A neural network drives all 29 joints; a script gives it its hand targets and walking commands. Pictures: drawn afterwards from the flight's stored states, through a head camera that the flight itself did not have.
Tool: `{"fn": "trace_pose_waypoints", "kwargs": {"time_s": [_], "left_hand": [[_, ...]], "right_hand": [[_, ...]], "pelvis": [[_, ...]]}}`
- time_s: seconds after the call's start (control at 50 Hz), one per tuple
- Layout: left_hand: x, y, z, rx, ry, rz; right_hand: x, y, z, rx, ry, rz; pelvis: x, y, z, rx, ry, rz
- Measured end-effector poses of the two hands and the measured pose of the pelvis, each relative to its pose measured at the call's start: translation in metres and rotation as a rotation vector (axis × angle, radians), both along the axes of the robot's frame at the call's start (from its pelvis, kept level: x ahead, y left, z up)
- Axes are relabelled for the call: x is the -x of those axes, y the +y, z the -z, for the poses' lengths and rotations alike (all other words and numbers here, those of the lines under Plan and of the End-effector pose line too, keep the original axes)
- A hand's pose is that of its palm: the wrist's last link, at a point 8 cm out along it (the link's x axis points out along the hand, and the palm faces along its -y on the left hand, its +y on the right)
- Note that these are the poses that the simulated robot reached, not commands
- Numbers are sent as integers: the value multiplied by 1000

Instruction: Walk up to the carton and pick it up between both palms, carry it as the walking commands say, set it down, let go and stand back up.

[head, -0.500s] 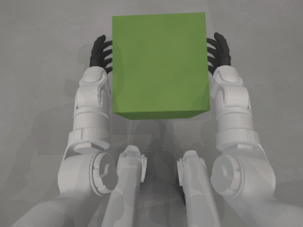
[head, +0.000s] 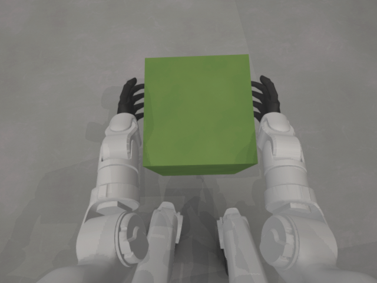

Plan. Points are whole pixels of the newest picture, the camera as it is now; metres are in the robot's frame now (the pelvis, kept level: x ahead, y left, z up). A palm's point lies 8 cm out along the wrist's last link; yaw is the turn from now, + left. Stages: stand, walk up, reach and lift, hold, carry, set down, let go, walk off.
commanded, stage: reach and lift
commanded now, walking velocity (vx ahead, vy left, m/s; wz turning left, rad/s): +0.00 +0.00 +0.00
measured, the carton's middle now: (197, 126) +0.45 +0.03 -0.12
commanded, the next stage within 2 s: none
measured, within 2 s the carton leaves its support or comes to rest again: neither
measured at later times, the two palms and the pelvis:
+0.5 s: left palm (118, 113) +0.42 +0.17 +0.02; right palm (285, 111) +0.44 -0.12 +0.02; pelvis +0.02 +0.00 +0.06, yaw +0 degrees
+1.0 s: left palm (103, 107) +0.40 +0.16 +0.09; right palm (309, 106) +0.42 -0.13 +0.10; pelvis +0.04 +0.00 +0.13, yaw +0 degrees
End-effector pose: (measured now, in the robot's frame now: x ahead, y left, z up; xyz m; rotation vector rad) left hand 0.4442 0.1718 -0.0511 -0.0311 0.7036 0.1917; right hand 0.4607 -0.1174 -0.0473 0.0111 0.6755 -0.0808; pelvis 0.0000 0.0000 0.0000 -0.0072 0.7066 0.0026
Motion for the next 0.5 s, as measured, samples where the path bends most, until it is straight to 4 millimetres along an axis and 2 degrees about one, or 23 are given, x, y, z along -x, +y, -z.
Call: {"fn": "trace_pose_waypoints", "kwargs": {"time_s": [0.5], "left_hand": [[22,-5,-71,3,0,-1]], "right_hand": [[23,-5,-70,-8,1,10]], "pelvis": [[-22,-3,-65,-7,-105,2]]}}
